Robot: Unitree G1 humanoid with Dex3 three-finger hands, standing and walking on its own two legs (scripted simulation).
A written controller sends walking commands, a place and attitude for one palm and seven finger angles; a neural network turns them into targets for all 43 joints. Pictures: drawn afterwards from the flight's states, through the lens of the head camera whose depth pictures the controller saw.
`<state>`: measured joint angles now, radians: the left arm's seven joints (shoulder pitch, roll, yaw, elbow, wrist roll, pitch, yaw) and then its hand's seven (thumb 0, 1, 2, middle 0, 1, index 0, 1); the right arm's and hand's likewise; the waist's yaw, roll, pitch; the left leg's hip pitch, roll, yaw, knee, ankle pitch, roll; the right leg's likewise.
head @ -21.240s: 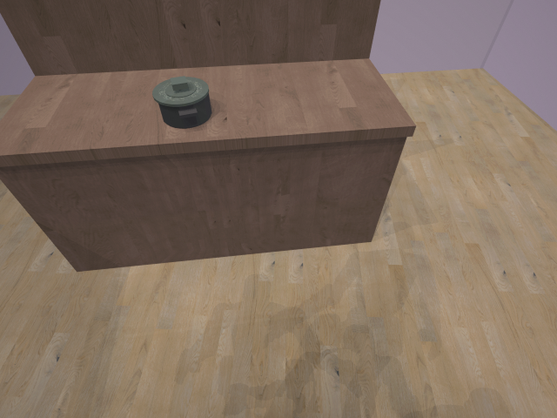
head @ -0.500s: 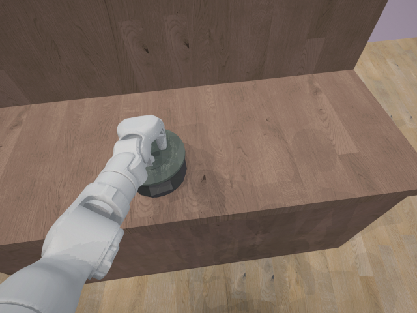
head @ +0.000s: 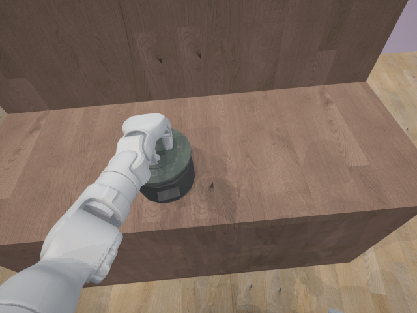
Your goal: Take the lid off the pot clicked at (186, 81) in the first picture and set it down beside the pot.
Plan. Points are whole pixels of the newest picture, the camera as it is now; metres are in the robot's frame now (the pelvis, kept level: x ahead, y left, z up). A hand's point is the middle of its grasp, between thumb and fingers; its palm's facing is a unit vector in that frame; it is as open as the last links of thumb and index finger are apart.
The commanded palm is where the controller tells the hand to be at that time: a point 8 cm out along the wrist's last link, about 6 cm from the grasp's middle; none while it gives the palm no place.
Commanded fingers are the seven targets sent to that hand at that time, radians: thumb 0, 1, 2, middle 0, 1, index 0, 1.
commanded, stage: lift the lid straight up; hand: left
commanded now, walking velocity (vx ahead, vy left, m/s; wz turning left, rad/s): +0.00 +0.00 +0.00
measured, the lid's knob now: (154, 147) +0.48 +0.11 +0.02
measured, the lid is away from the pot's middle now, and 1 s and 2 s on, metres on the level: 0.00 0.00 0.07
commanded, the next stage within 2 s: move the lid sideways beside the pot in 1.36 s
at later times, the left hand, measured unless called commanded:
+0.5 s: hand (153, 134) +0.45 +0.10 +0.09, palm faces -0.31 -0.05 -0.95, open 6.3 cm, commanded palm +0.45 +0.11 +0.17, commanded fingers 0.00 0.64 1.02 -0.71 -1.05 -0.92 -1.14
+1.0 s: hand (141, 122) +0.45 +0.11 +0.14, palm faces -0.26 -0.07 -0.96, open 6.3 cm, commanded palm +0.44 +0.12 +0.21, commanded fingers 0.00 0.64 1.02 -0.71 -1.05 -0.92 -1.14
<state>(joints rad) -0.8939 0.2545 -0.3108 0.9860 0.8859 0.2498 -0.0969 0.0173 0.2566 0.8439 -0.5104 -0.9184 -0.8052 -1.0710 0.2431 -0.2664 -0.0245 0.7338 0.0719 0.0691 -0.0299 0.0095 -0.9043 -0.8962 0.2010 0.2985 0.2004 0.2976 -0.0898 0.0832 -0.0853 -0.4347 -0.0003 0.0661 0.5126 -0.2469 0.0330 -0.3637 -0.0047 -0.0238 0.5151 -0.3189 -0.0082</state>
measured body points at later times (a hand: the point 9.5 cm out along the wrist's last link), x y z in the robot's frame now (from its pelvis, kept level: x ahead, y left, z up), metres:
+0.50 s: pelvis +0.00 +0.00 +0.00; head +0.03 -0.03 +0.45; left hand +0.47 +0.10 +0.14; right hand +0.08 -0.25 -0.14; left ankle +0.00 +0.10 -0.73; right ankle -0.05 -0.11 -0.73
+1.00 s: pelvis -0.01 +0.00 +0.00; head +0.01 -0.03 +0.45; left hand +0.45 +0.11 +0.19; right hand +0.11 -0.25 -0.13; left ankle +0.00 +0.10 -0.73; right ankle -0.05 -0.11 -0.73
